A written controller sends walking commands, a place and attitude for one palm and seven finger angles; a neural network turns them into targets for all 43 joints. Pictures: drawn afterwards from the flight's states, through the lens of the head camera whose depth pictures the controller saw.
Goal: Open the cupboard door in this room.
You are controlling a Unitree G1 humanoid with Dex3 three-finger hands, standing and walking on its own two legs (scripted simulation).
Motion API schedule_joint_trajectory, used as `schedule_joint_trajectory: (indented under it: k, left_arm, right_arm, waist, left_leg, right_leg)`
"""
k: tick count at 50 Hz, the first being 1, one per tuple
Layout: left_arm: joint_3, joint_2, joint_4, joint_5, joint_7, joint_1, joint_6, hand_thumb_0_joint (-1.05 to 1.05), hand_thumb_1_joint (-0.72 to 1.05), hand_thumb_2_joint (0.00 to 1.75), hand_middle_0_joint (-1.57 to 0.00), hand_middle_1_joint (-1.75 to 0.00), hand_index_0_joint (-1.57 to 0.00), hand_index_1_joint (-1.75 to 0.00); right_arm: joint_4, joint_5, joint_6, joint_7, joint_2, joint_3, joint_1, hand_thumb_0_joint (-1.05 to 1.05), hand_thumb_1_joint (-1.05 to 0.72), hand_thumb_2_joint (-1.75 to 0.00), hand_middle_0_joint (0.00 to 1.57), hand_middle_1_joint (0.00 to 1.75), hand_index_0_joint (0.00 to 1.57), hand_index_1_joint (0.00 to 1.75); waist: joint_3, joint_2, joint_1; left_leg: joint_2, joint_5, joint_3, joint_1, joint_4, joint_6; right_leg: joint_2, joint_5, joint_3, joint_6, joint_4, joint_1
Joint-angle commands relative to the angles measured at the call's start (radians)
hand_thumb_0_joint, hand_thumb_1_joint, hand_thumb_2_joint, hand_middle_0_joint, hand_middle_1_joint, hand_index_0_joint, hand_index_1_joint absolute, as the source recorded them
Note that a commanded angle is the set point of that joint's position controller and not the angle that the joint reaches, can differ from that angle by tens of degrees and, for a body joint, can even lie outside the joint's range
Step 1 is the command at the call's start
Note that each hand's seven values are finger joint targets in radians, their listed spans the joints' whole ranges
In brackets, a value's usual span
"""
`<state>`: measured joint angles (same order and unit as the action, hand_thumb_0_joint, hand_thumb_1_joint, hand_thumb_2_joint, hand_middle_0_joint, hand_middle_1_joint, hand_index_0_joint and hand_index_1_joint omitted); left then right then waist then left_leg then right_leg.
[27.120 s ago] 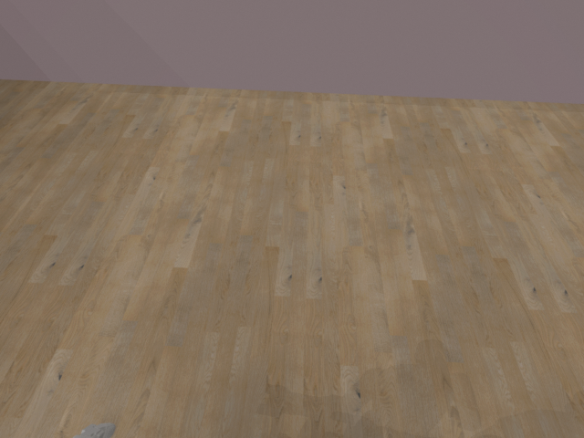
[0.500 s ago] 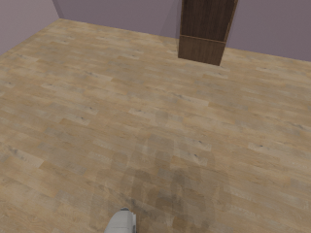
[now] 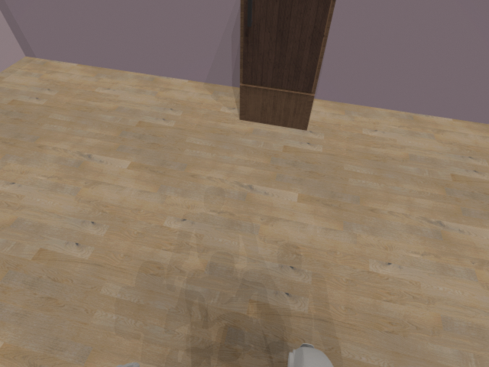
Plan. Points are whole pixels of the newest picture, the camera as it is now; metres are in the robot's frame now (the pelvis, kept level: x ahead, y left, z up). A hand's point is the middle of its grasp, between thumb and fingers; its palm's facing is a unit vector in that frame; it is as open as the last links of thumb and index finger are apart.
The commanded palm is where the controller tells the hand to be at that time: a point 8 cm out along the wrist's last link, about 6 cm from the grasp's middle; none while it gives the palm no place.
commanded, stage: turn or walk to find it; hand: left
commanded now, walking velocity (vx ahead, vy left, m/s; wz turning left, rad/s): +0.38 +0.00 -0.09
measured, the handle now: (250, 7) +1.68 +0.05 -0.05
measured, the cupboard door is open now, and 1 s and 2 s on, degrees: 0 0 0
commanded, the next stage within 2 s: stand and wait in 0.82 s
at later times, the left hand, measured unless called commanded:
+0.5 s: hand (185, 356) +0.18 +0.12 -0.17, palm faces +0.10 -0.97 -0.23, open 7.3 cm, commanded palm none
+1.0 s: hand (179, 226) +0.46 +0.19 -0.17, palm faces +0.11 -0.98 -0.18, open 7.4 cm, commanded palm none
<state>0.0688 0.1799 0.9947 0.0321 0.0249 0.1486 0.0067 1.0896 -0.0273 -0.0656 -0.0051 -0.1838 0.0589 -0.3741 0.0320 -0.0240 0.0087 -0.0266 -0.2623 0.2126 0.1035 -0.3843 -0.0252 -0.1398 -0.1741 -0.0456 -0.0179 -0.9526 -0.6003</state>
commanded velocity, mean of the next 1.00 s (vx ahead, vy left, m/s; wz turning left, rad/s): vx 0.30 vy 0.00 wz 0.05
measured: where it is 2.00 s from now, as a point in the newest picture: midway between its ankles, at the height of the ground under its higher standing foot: (251, 300)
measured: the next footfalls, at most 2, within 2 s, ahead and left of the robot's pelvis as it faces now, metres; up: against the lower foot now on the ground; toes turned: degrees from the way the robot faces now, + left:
right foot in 0.16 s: +0.20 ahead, -0.15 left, +0.00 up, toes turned -10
left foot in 0.70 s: +0.41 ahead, +0.09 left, +0.00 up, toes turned +14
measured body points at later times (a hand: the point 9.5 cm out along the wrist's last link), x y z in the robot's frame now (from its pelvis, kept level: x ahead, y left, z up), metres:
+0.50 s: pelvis +0.20 -0.06 +0.00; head +0.21 -0.07 +0.45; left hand +0.17 +0.17 -0.15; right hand +0.27 -0.30 -0.15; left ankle +0.28 +0.09 -0.68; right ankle +0.16 -0.15 -0.74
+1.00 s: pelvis +0.40 +0.00 +0.00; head +0.41 +0.02 +0.45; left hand +0.46 +0.24 -0.15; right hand +0.41 -0.24 -0.14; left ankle +0.37 +0.08 -0.74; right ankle +0.48 -0.15 -0.67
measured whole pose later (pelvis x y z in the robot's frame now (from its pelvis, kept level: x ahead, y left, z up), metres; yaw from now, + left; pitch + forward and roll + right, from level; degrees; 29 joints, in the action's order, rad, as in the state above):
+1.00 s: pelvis +0.40 +0.00 +0.00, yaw +3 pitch -1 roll +0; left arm 0.06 0.19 1.04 0.02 0.00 0.16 0.02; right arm 1.08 -0.02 -0.06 -0.01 -0.17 0.05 -0.31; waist 0.05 -0.04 0.00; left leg -0.01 -0.25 0.18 0.10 -0.38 -0.05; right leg -0.14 -0.18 -0.06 -0.04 -0.99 -0.58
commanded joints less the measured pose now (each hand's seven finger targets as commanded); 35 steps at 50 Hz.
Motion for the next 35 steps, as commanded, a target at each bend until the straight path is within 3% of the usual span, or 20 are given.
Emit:
schedule_joint_trajectory:
  k: [1,3,4,5,6,7,8,9,10,11,12,15,19,23,28,30,32,33,34,35]
  left_arm:
    - [-0.009,0.019,-0.069,-0.003,0.010,-0.087,0.015,0.00,0.90,0.90,-0.20,-0.30,-0.20,-0.30]
    - [-0.009,0.025,-0.073,-0.002,0.010,-0.114,0.023,0.00,0.90,0.90,-0.20,-0.30,-0.20,-0.30]
    - [-0.009,0.032,-0.069,-0.004,0.009,-0.102,0.028,0.00,0.90,0.90,-0.20,-0.30,-0.20,-0.30]
    - [-0.003,0.046,-0.051,-0.004,0.008,-0.047,0.032,0.00,0.90,0.90,-0.20,-0.30,-0.20,-0.30]
    - [0.005,0.078,-0.003,-0.002,0.004,0.094,0.041,0.00,0.90,0.90,-0.20,-0.30,-0.20,-0.30]
    - [0.022,0.155,0.050,0.002,-0.005,0.248,0.056,0.00,0.90,0.90,-0.20,-0.30,-0.20,-0.30]
    - [0.050,0.273,0.094,-0.005,-0.020,0.402,0.065,0.00,0.90,0.90,-0.20,-0.30,-0.20,-0.30]
    - [0.054,0.288,0.093,-0.022,-0.029,0.363,0.061,0.00,0.90,0.90,-0.20,-0.30,-0.20,-0.30]
    - [0.045,0.249,0.065,-0.019,-0.030,0.263,0.056,0.00,0.90,0.90,-0.20,-0.30,-0.20,-0.30]
    - [0.030,0.195,0.046,-0.021,-0.032,0.192,0.059,0.00,0.90,0.90,-0.20,-0.30,-0.20,-0.30]
    - [0.015,0.147,0.038,-0.020,-0.033,0.145,0.065,0.00,0.90,0.90,-0.20,-0.30,-0.20,-0.30]
    - [-0.008,0.082,0.049,-0.012,-0.037,0.125,0.078,0.00,0.90,0.90,-0.20,-0.30,-0.20,-0.30]
    - [-0.011,0.076,0.065,-0.010,-0.039,0.166,0.096,0.00,0.90,0.90,-0.20,-0.30,-0.20,-0.30]
    - [-0.017,0.094,0.092,-0.012,-0.040,0.218,0.103,0.00,0.90,0.90,-0.20,-0.30,-0.20,-0.30]
    - [-0.023,0.108,0.130,-0.011,-0.043,0.291,0.094,0.00,0.90,0.90,-0.20,-0.30,-0.20,-0.30]
    - [-0.017,0.126,0.136,-0.008,-0.046,0.292,0.087,0.00,0.90,0.90,-0.20,-0.30,-0.20,-0.30]
    - [-0.015,0.142,0.143,-0.010,-0.044,0.280,0.082,0.00,0.90,0.90,-0.20,-0.30,-0.20,-0.30]
    - [-0.016,0.143,0.136,-0.017,-0.043,0.258,0.082,0.00,0.90,0.90,-0.20,-0.30,-0.20,-0.30]
    - [-0.019,0.102,0.121,-0.023,-0.034,0.278,0.080,0.00,0.90,0.90,-0.20,-0.30,-0.20,-0.30]
    - [-0.032,0.057,0.087,-0.029,-0.023,0.279,0.084,0.00,0.90,0.90,-0.20,-0.30,-0.20,-0.30]
  right_arm:
    - [-0.029,-0.002,-0.022,-0.005,-0.122,0.026,-0.067,0.00,-0.90,-0.90,0.20,0.30,0.20,0.30]
    - [-0.017,-0.006,-0.014,-0.006,-0.124,0.025,-0.091,0.00,-0.90,-0.90,0.20,0.30,0.20,0.30]
    - [-0.013,-0.007,-0.009,-0.005,-0.126,0.026,-0.092,0.00,-0.90,-0.90,0.20,0.30,0.20,0.30]
    - [-0.012,-0.004,-0.006,-0.007,-0.126,0.022,-0.080,0.00,-0.90,-0.90,0.20,0.30,0.20,0.30]
    - [-0.011,0.001,-0.004,-0.004,-0.124,0.021,-0.065,0.00,-0.90,-0.90,0.20,0.30,0.20,0.30]
    - [-0.018,0.010,-0.007,0.005,-0.098,0.014,-0.070,0.00,-0.90,-0.90,0.20,0.30,0.20,0.30]
    - [-0.059,0.020,-0.010,0.009,-0.030,-0.004,-0.052,0.00,-0.90,-0.90,0.20,0.30,0.20,0.30]
    - [-0.080,0.026,0.006,0.005,-0.084,0.005,-0.008,0.00,-0.90,-0.90,0.20,0.30,0.20,0.30]
    - [-0.075,0.019,0.007,0.005,-0.073,0.013,0.041,0.00,-0.90,-0.90,0.20,0.30,0.20,0.30]
    - [-0.070,0.013,0.007,0.007,-0.067,0.013,0.068,0.00,-0.90,-0.90,0.20,0.30,0.20,0.30]
    - [-0.058,0.006,0.015,0.011,-0.047,0.012,0.060,0.00,-0.90,-0.90,0.20,0.30,0.20,0.30]
    - [-0.025,-0.002,0.043,0.019,-0.009,0.011,-0.015,0.00,-0.90,-0.90,0.20,0.30,0.20,0.30]
    - [-0.064,-0.001,0.052,0.032,-0.006,0.018,0.061,0.00,-0.90,-0.90,0.20,0.30,0.20,0.30]
    - [-0.111,-0.001,0.045,0.044,-0.020,0.008,0.194,0.00,-0.90,-0.90,0.20,0.30,0.20,0.30]
    - [-0.159,0.001,0.037,0.052,-0.024,-0.007,0.334,0.00,-0.90,-0.90,0.20,0.30,0.20,0.30]
    - [-0.165,0.002,0.029,0.050,-0.040,-0.008,0.334,0.00,-0.90,-0.90,0.20,0.30,0.20,0.30]
    - [-0.133,-0.003,0.018,0.037,-0.065,-0.002,0.220,0.00,-0.90,-0.90,0.20,0.30,0.20,0.30]
    - [-0.086,-0.008,0.009,0.028,-0.103,0.007,0.060,0.00,-0.90,-0.90,0.20,0.30,0.20,0.30]
    - [-0.047,-0.016,0.002,0.016,-0.217,0.036,-0.096,0.00,-0.90,-0.90,0.20,0.30,0.20,0.30]
    - [-0.026,-0.007,0.006,0.005,-0.301,0.054,-0.174,0.00,-0.90,-0.90,0.20,0.30,0.20,0.30]
  waist:
    - [0.069,0.118,0.025]
    - [0.067,0.133,0.038]
    - [0.066,0.134,0.026]
    - [0.042,0.121,-0.007]
    - [-0.038,0.066,-0.074]
    - [-0.142,-0.051,-0.136]
    - [-0.220,-0.305,-0.167]
    - [-0.210,-0.269,-0.148]
    - [-0.121,-0.159,-0.127]
    - [-0.042,-0.065,-0.095]
    - [-0.010,-0.035,-0.061]
    - [0.031,-0.094,0.000]
    - [0.065,-0.090,0.005]
    - [0.081,-0.089,-0.020]
    - [0.106,-0.070,-0.056]
    - [0.090,-0.065,-0.049]
    - [0.016,-0.038,0.013]
    - [-0.084,0.007,0.086]
    - [-0.205,0.202,0.133]
    - [-0.236,0.354,0.137]
  left_leg:
    - [-0.284,0.207,-0.149,0.021,0.176,-0.118]
    - [-0.286,0.234,-0.148,0.014,0.133,-0.105]
    - [-0.281,0.261,-0.148,0.019,0.100,-0.093]
    - [-0.271,0.318,-0.131,0.043,0.032,-0.074]
    - [-0.221,0.379,-0.082,0.060,-0.133,-0.040]
    - [-0.161,0.278,-0.034,0.236,-0.384,-0.001]
    - [-0.020,-0.275,-0.019,0.501,-0.681,0.040]
    - [-0.045,-0.321,-0.155,0.550,-0.841,0.023]
    - [-0.080,-0.227,-0.202,0.600,-0.925,0.017]
    - [-0.120,-0.128,-0.216,0.608,-0.920,0.017]
    - [-0.139,-0.058,-0.212,0.560,-0.883,0.024]
    - [-0.139,0.014,-0.179,0.475,-0.789,0.047]
    - [-0.145,0.082,-0.171,0.522,-0.674,0.065]
    - [-0.140,0.118,-0.148,0.568,-0.507,0.064]
    - [-0.101,0.096,-0.102,0.504,-0.331,0.035]
    - [-0.091,0.040,-0.091,0.444,-0.275,0.015]
    - [-0.029,0.018,-0.037,0.237,-0.193,-0.005]
    - [-0.024,0.094,-0.045,0.005,-0.116,-0.023]
    - [-0.207,0.125,-0.294,-0.266,-0.073,-0.075]
    - [-0.429,0.244,-0.613,-0.413,0.021,-0.177]
  right_leg:
    - [0.013,-0.012,-0.048,-0.004,0.220,0.053]
    - [0.041,-0.045,-0.072,0.008,0.297,0.124]
    - [0.058,-0.047,-0.090,0.017,0.339,0.175]
    - [0.075,-0.031,-0.102,0.027,0.396,0.282]
    - [0.100,-0.007,-0.114,0.040,0.466,0.466]
    - [-0.025,-0.042,0.025,0.086,0.504,0.735]
    - [-0.294,0.043,0.424,0.182,0.597,0.918]
    - [-0.355,-0.007,0.506,0.210,0.675,0.840]
    - [-0.331,-0.141,0.460,0.215,0.698,0.738]
    - [-0.292,-0.177,0.376,0.193,0.710,0.635]
    - [-0.244,-0.140,0.268,0.160,0.727,0.536]
    - [-0.166,-0.061,0.095,0.128,0.775,0.391]
    - [-0.157,0.006,0.044,0.147,0.810,0.401]
    - [-0.155,0.096,0.004,0.153,0.804,0.508]
    - [-0.165,0.225,-0.015,0.146,0.775,0.586]
    - [-0.184,0.297,-0.019,0.147,0.721,0.625]
    - [-0.153,0.509,-0.076,0.125,0.531,0.606]
    - [-0.110,0.526,-0.126,0.090,0.324,0.532]
    - [-0.003,0.211,-0.158,0.037,0.051,0.306]
    - [0.104,-0.381,-0.117,0.014,-0.209,0.037]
